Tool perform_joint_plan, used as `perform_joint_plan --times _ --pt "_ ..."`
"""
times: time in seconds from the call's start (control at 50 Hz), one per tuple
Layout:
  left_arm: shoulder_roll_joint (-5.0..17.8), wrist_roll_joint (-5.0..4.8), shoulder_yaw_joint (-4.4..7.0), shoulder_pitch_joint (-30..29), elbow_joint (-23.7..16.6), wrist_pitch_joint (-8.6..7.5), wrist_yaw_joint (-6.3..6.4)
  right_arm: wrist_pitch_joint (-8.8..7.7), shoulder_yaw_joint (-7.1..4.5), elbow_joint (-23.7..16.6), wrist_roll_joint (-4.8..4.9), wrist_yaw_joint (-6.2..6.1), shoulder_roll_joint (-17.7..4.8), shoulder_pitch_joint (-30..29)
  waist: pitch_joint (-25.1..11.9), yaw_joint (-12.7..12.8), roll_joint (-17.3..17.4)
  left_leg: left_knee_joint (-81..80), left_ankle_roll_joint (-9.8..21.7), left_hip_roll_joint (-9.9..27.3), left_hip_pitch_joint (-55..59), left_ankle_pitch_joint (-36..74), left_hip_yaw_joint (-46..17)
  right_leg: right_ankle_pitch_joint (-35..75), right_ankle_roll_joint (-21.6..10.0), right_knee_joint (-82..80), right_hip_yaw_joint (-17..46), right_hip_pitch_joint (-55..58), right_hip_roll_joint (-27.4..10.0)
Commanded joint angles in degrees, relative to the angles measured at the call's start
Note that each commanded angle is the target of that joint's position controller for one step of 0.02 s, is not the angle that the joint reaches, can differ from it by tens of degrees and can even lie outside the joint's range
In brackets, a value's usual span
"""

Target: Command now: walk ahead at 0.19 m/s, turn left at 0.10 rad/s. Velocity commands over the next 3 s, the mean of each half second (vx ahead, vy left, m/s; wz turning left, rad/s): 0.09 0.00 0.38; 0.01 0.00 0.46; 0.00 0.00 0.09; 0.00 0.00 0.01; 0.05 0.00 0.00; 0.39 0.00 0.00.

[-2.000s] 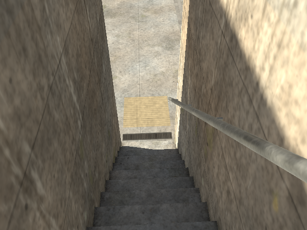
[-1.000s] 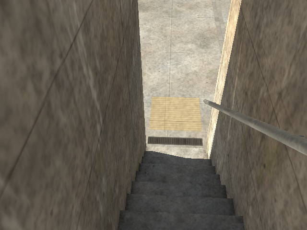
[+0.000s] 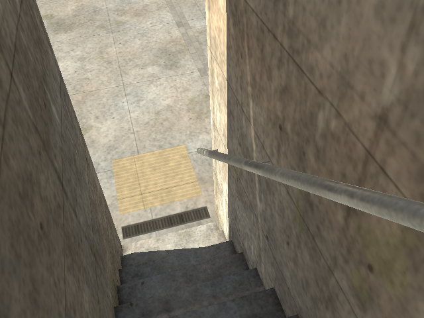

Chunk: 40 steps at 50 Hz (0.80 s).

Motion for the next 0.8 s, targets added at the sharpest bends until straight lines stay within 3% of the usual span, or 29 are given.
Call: perform_joint_plan --times 0.02,0.04,0.06,0.08,0.1,0.12,0.14,0.18,0.2,0.22,0.26,0.28,0.3,0.34,0.4,0.42,0.46,0.48,0.52,0.54,0.56,0.58,0.6,0.62,0.64,0.66,0.74,0.76,0.8 --pt "1.2 4.51 -0.56 -4.0 0.2 0.06 0.57 -0.20 -1.54 2.5 0.05 -0.12 -3.2 9.4 8.8 -3.1 -12.9 -5.4 2.3 -0.6 10.3 0.3 -2.8 51.2 -2.4 7.3 8.1 -10.1 -11.2" --pt "3.1 5.22 -0.36 -7.3 0.2 0.24 -0.02 -0.42 -2.54 6.3 -0.56 -0.25 -5.8 19.7 6.4 -7.7 -12.5 -4.8 3.4 -1.5 18.9 -7.0 0.3 63.2 -2.6 16.2 7.0 -12.1 -13.0" --pt "7.9 3.97 0.96 -5.3 0.5 -0.16 -0.63 -0.16 -3.41 8.1 -0.67 -0.59 -8.8 23.7 10.3 -9.2 -6.3 -16.7 3.0 -2.0 23.5 -16.8 5.1 67.9 -2.7 22.2 3.8 -15.1 -13.3" --pt "11.1 3.00 2.57 -7.7 -0.1 -0.06 -1.65 -0.05 -4.42 10.6 -0.74 -1.10 -11.0 34.2 11.4 -16.1 3.7 -23.9 8.1 4.1 43.8 5.0 -1.8 47.3 0.8 48.7 -3.4 -32.4 -5.8" --pt "9.5 1.77 2.92 -5.6 -4.2 -0.23 -0.68 -1.07 -4.72 11.1 -0.70 -0.02 -15.9 33.4 6.9 -9.5 12.1 0.8 19.4 18.2 62.8 49.2 -14.3 -9.4 5.0 64.2 -9.4 -58.1 -2.7" --pt "9.1 6.14 2.50 -6.7 -5.3 0.86 0.65 -1.20 -4.29 9.4 1.50 0.70 -14.7 31.8 3.5 -9.0 7.1 0.3 22.5 21.8 61.1 52.5 -15.3 -7.1 4.6 65.9 -5.2 -62.2 -6.4" --pt "7.9 8.20 2.88 -9.6 -6.0 1.97 1.23 -0.89 -3.50 7.6 2.28 0.40 -12.9 27.1 4.9 -6.4 1.0 -2.8 22.3 19.9 47.9 43.7 -13.9 0.3 4.7 59.4 -2.3 -56.5 -8.6" --pt "6.1 7.15 2.54 -13.4 -8.7 3.04 1.84 -0.96 -2.96 7.0 0.60 -1.96 -11.4 22.1 2.9 -2.6 1.9 -3.3 25.9 22.2 33.2 13.3 -22.1 15.6 6.9 46.1 5.3 -53.7 -12.9" --pt "5.4 7.26 2.33 -15.0 -7.1 4.11 2.11 -0.36 -1.78 5.9 1.53 -2.28 -8.4 19.3 5.1 -0.7 -3.0 -3.0 25.0 20.1 20.5 11.3 -22.3 22.6 8.9 38.5 4.2 -47.2 -14.4" --pt "5.9 5.44 1.98 -21.7 -10.3 4.12 1.34 -0.16 -0.39 3.2 3.59 -3.14 -5.8 14.8 8.7 1.0 -6.1 -5.8 21.3 13.0 2.9 -0.1 -16.3 36.3 11.1 13.8 0.5 -33.9 -13.4" --pt "2.6 5.66 1.03 -19.1 -6.1 4.43 0.25 0.81 -1.27 2.4 4.20 -3.02 -8.6 16.4 2.0 -1.0 0.6 -3.5 12.8 6.0 -3.2 14.0 -9.3 51.7 10.1 11.6 -6.5 -12.1 -9.0" --pt "3.1 6.16 1.46 -17.1 -4.8 4.71 0.17 1.08 -1.46 4.9 4.42 -3.68 -8.1 20.0 -0.4 -0.5 4.4 3.4 13.6 6.2 6.0 5.4 -13.8 59.2 9.7 14.2 -0.7 -20.8 -11.3" --pt "5.1 6.12 1.81 -20.2 -7.1 4.39 0.58 1.18 -1.01 5.6 5.24 -4.35 -5.8 22.3 3.3 -1.5 1.5 5.9 13.8 2.9 8.2 -5.8 -12.4 65.5 10.2 5.6 -1.4 -28.7 -11.6" --pt "7.2 6.88 1.92 -29.4 -11.4 1.42 1.14 -0.17 -0.79 3.8 4.23 -5.00 -4.6 21.1 5.6 -5.5 -1.2 11.3 11.7 -0.7 10.1 -20.1 -15.9 72.0 10.7 -7.8 -1.2 -31.2 -11.2" --pt "1.4 3.42 -0.12 -35.5 -17.6 0.50 0.67 0.14 -1.94 2.3 3.88 -3.14 -5.8 20.0 5.8 -9.1 -1.4 10.4 9.1 -5.6 -3.8 -32.9 -12.2 75.4 11.5 -25.7 -5.6 -6.5 -5.6" --pt "2.7 2.71 0.33 -32.9 -18.0 0.94 0.73 0.04 -2.23 2.5 2.53 -2.16 -5.4 21.3 7.4 -9.7 -1.1 15.2 9.8 -6.5 -1.0 -32.4 -13.2 74.1 11.2 -30.8 -3.7 -6.4 -6.4" --pt "8.6 0.94 2.23 -25.1 -16.8 1.89 1.76 0.52 -2.62 2.1 1.10 -1.08 -4.5 21.4 7.5 -9.3 4.3 24.2 9.4 -8.3 6.9 -24.9 -16.9 74.9 10.9 -43.1 0.5 -6.0 -10.4" --pt "9.7 1.95 2.54 -19.1 -15.8 0.27 1.68 1.26 -2.81 1.9 0.86 -1.87 -4.2 21.6 5.3 -7.5 0.0 32.2 8.6 -9.5 10.3 -28.0 -16.9 83.6 10.6 -54.0 2.2 -2.2 -14.5" --pt "14.5 3.97 5.19 2.9 -9.6 -0.21 1.73 2.89 -3.18 -0.8 2.53 -2.17 -4.8 17.0 -2.5 -0.4 -4.6 58.3 5.9 -11.4 -16.2 -55.2 -9.2 110.4 9.3 -43.4 1.5 36.3 -22.4" --pt "17.2 4.55 5.12 5.6 -11.9 0.50 1.23 2.94 -2.99 -4.9 6.29 -2.74 -2.2 19.2 -10.6 1.0 -13.7 80.1 4.5 -15.9 -28.0 -92.7 -0.9 147.2 3.9 -25.2 2.7 49.8 -35.6" --pt "16.2 3.57 4.15 1.3 -13.0 0.67 -0.41 3.89 -2.22 -6.9 6.84 -4.03 -1.9 24.7 -16.5 -3.0 -16.7 88.0 5.3 -11.2 -36.5 -98.4 -0.1 144.2 -3.1 -16.4 4.2 56.3 -42.1" --pt "12.4 1.44 3.42 -2.4 -15.2 0.42 -1.19 4.59 -2.68 -6.9 3.84 -4.39 -4.4 20.6 -15.5 -2.3 -11.8 89.2 5.5 -8.1 -38.7 -87.5 -0.8 120.0 -4.7 -20.1 3.2 48.0 -38.0" --pt "13.7 1.19 3.67 -6.2 -16.1 -0.11 -0.91 5.16 -2.96 -6.4 1.16 -4.14 -4.9 18.8 -11.9 -3.7 -9.9 92.6 4.7 -8.0 -34.7 -74.5 0.6 108.7 -8.1 -25.8 3.1 34.2 -36.2" --pt "16.4 1.13 4.47 -11.3 -17.5 -0.70 0.57 5.98 -2.81 -8.8 -0.95 -3.85 -5.2 18.2 -12.8 -5.9 -14.5 92.6 1.9 -5.3 -33.0 -68.9 -0.3 89.7 -17.2 -28.8 11.5 25.4 -41.0" --pt "13.4 1.90 3.26 -12.7 -17.9 -0.39 1.28 8.14 -3.56 -7.5 -2.57 -4.44 -7.2 16.0 -8.5 -7.4 -6.0 92.2 -0.3 -5.3 -32.0 -65.2 0.8 83.6 -18.6 -30.8 9.3 15.1 -39.5" --pt "13.2 1.27 2.66 -6.8 -15.5 -0.63 2.29 9.91 -3.71 -10.2 -2.65 -3.53 -6.7 10.2 -3.3 -8.4 4.4 86.3 -0.4 -5.4 -29.1 -57.8 -4.0 80.8 -12.5 -29.1 6.8 6.4 -37.1" --pt "14.9 0.87 1.69 -6.0 -16.3 -0.66 0.66 9.97 -2.17 -15.9 2.34 -2.17 -1.0 2.5 -0.7 -8.9 -5.8 76.0 -2.7 -7.6 -29.1 -44.9 -3.2 71.2 -5.0 -24.7 0.5 -4.3 -30.0" --pt "13.1 1.20 0.42 -7.6 -17.4 -0.10 0.72 9.90 -2.10 -15.9 2.23 -2.69 -1.8 2.7 -0.4 -7.7 -12.8 75.8 -3.2 -9.4 -26.9 -44.4 -0.9 72.1 -5.8 -24.7 -0.9 -6.0 -27.9" --pt "13.2 1.65 -0.15 -4.3 -18.0 1.07 0.78 9.97 -2.20 -17.2 1.61 -3.03 -2.3 0.4 0.4 -5.9 -13.5 73.3 -4.7 -9.9 -27.3 -44.5 -1.8 67.8 -6.8 -24.7 0.8 -5.0 -27.7"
